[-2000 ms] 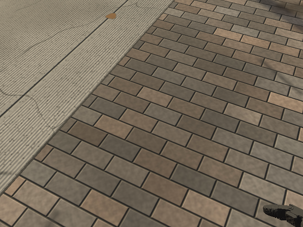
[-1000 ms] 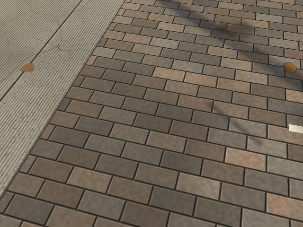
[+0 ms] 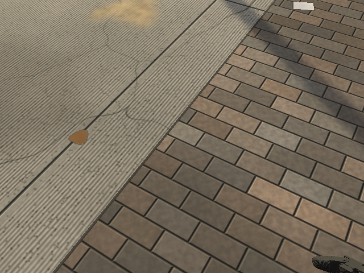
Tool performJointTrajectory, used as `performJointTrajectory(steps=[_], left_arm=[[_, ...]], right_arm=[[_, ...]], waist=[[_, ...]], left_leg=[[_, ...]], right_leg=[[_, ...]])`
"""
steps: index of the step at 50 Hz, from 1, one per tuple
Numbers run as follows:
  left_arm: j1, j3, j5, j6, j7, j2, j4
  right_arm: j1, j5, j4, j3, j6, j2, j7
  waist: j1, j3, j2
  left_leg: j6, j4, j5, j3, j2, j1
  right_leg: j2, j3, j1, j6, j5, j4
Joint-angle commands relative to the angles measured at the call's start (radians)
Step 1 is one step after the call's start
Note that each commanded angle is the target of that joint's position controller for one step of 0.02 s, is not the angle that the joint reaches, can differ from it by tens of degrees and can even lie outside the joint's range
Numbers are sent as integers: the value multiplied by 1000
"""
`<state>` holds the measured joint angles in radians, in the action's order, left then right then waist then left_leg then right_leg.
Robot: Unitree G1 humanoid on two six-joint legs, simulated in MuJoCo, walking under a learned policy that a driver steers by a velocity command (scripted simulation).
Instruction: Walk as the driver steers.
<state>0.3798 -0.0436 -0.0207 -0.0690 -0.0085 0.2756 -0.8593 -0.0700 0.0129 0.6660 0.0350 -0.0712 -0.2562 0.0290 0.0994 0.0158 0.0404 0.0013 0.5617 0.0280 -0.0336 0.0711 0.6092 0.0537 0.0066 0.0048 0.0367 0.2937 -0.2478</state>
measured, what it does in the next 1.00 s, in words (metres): walks ahead, turning right: left foot, then right foot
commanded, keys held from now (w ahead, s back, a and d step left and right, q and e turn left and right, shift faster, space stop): w+e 0.24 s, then e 0.76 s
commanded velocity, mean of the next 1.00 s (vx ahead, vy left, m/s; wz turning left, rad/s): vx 0.23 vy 0.00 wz -0.48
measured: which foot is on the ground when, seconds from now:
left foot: up 0.00-0.06, down 0.08-0.56, up 0.58-0.98, down 1.00-1.00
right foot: down 0.00-0.10, up 0.12-0.52, down 0.54-1.00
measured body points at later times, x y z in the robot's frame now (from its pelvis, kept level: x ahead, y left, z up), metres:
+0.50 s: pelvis +0.25 +0.01 -0.01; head +0.28 -0.01 +0.44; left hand +0.49 +0.21 -0.10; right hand +0.25 -0.29 -0.13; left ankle +0.19 +0.14 -0.74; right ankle +0.37 -0.14 -0.71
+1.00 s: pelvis +0.34 +0.00 -0.01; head +0.37 -0.01 +0.44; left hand +0.63 +0.16 -0.10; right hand +0.33 -0.32 -0.11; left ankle +0.44 +0.10 -0.74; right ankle +0.36 -0.12 -0.74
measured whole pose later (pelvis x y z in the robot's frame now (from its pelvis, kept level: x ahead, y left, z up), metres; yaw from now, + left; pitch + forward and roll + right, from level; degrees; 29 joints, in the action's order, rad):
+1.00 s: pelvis +0.34 +0.00 -0.01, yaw -32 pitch +2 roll +0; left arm 0.16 -0.09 -0.01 0.05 0.03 0.30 -0.61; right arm -0.14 0.00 0.76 0.06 -0.01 -0.29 -0.02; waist 0.02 0.02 -0.01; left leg 0.04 0.58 -0.28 -0.09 -0.02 0.36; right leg 0.15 -0.21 -0.42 0.03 0.13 -0.52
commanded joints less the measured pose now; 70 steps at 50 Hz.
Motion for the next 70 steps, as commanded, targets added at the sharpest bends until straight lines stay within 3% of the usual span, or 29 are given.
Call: performJointTrajectory(steps=[1, 3, 4, 5, 6, 7, 9, 11, 14, 20, 25, 27, 28, 29, 30, 31, 32, 36, 41, 46, 49, 50, 51, 52, 53, 54, 57, 63, 70], left_arm=[[26, -47, -6, 9, 12, 186, 21], [-10, -48, -4, 16, 16, 192, 26], [-21, -31, 9, 13, 16, 150, 42], [63, -1, 21, -2, 13, 45, 71], [103, 2, -1, -18, 8, 58, 59], [29, -27, -25, -21, 6, 154, 66], [-80, -32, -15, -11, 10, 142, 91], [-49, -37, -9, 16, 12, 106, 82], [-65, -37, -3, 46, 19, 70, 100], [-209, -26, 14, 41, -22, 34, 173], [-199, -59, 23, 57, -48, 104, 219], [-31, -100, 26, 52, -31, 184, 181], [-1, -121, 25, 55, -3, 290, 194], [-65, -114, 44, 50, -4, 327, 246], [-89, -99, 32, 48, -16, 253, 269], [-137, -85, 22, 44, -17, 210, 273], [-177, -78, 8, 48, -12, 181, 268], [-239, -75, 31, 67, 16, 171, 294], [-231, -84, 19, 84, 43, 187, 302], [-229, -84, 19, 103, 39, 181, 310], [-246, -82, 5, 116, 40, 174, 317], [-230, -77, -2, 119, 43, 157, 316], [-182, -64, 4, 120, 42, 102, 314], [-212, -79, -5, 107, 39, 140, 352], [-189, -103, 16, 99, 37, 217, 326], [-166, -112, 9, 104, 34, 226, 296], [-141, -93, 5, 131, 35, 148, 269], [-267, -62, -1, 127, 19, 98, 340], [-184, -74, -2, 138, -9, 113, 327]], right_arm=[[84, 1, -99, 28, -31, -93, 11], [-81, -5, -55, 55, -37, -143, 3], [-243, -18, -21, 76, -37, -197, -8], [-372, -39, -9, 99, -29, -293, -20], [-399, -27, 6, 88, -19, -247, -16], [-342, -18, 4, 68, -15, -180, -19], [-217, -16, 7, 47, -17, -118, -19], [-144, -25, 17, 41, -32, -88, -14], [-104, -32, 39, 52, -49, -109, -18], [-116, -19, 72, 70, -15, -168, -57], [-97, 25, 83, 91, 23, -209, -68], [-121, 23, 86, 82, 33, -178, -67], [-163, -34, 61, 56, 31, -108, -60], [-255, -43, 40, 38, 28, -85, -47], [-197, -15, 58, 53, 30, -159, -38], [-125, 4, 35, 54, 34, -161, -40], [-107, -8, 48, 54, 42, -147, -54], [-118, -23, 50, 58, 70, -137, -70], [-70, -20, 41, 48, 72, -114, -72], [-51, -11, 29, 52, 55, -123, -58], [-115, -7, 44, 60, 39, -126, -41], [-150, -14, 53, 71, 38, -154, -40], [-163, -35, 45, 86, 44, -226, -45], [-132, -67, 43, 97, 50, -278, -43], [-65, -66, 4, 84, 45, -218, -48], [-21, -51, -10, 72, 45, -170, -55], [-13, -21, -20, 57, 56, -134, -69], [-100, -28, -7, 80, 81, -197, -76], [-55, 17, 3, 97, 80, -231, -53]], waist=[[-40, 37, -115], [-139, -59, -114], [-212, -191, -88], [-214, -364, 123], [-211, -460, 258], [-217, -291, 144], [-166, -96, 55], [-107, -34, 85], [-72, 14, 48], [-113, -11, 32], [-78, -44, 47], [-2, -129, -46], [-32, -189, -278], [-107, -362, -351], [-41, -402, -165], [-54, -296, -130], [-80, -205, -54], [-128, -153, -141], [-101, -165, -152], [-79, -138, -198], [-117, -131, -205], [-128, -130, -174], [-97, -145, 24], [-81, -73, 296], [-75, -62, 190], [-59, -62, 118], [-71, -40, 83], [-154, -75, 146], [-97, -90, 148]], left_leg=[[-26, -64, -62, 2, -28, -43], [-63, -115, -77, 38, -66, -305], [-108, -63, -39, -25, 17, -585], [-223, -57, -77, -375, 279, -986], [-302, -193, -242, -671, 372, -1042], [-257, -227, -343, -557, 333, -915], [-205, -299, -289, -321, 251, -638], [-186, -376, -196, -180, 201, -477], [-201, -403, 124, -31, 202, -405], [-165, -343, 334, 190, 159, -448], [-123, -147, 421, 193, 211, -572], [-45, 183, 345, 236, 110, -506], [31, 507, -234, 246, 15, -252], [79, 810, -777, 72, -153, 3], [58, 841, -698, -68, -97, 33], [37, 804, -612, -57, -69, 67], [37, 721, -543, -53, -33, 67], [52, 537, -428, -39, -48, -78], [82, 341, -355, -62, -68, -104], [67, 171, -366, -67, -94, -177], [28, -69, -281, -40, -105, -309], [0, -169, -216, -65, -48, -403], [-78, -235, -186, -256, 176, -506], [-229, -299, -49, -493, 317, -431], [-255, -280, -5, -454, 327, -409], [-211, -252, 13, -341, 268, -405], [-176, -230, 44, -164, 178, -439], [-214, -224, 106, -72, 212, -580], [-157, -124, 109, 25, 237, -494]], right_leg=[[-294, -183, 6, 139, -417, -13], [-246, -157, -31, 104, -615, -188], [-191, -122, -165, 69, -534, -404], [-51, -43, -521, -2, -131, -783], [-11, -127, -688, -19, 297, -975], [-71, -150, -772, -18, 246, -1053], [-147, -104, -748, -20, 93, -993], [-185, -110, -645, -28, 12, -932], [-180, -105, -641, -55, -50, -876], [-137, -5, -534, -55, -350, -480], [-91, 35, -470, 12, -184, -369], [-21, 42, -214, 75, -378, -218], [-237, -258, 4, 160, -892, -240], [-450, -679, 207, 403, -894, -203], [-407, -612, 161, 371, -702, -148], [-356, -504, 66, 314, -552, -132], [-303, -434, -49, 253, -422, -111], [-214, -353, -279, 212, -349, -62], [-187, -390, -289, 193, -156, -67], [-177, -479, -287, 174, -57, -82], [-147, -508, -293, 138, -106, -137], [-104, -477, -346, 97, -48, -186], [0, -339, -467, 35, 179, -407], [122, -162, -637, -17, 325, -615], [50, -195, -637, -49, 280, -807], [43, -180, -628, -63, 217, -880], [18, -129, -655, -115, 115, -1003], [-67, -34, -607, -146, 109, -708], [-48, 72, -303, -45, -51, -268]])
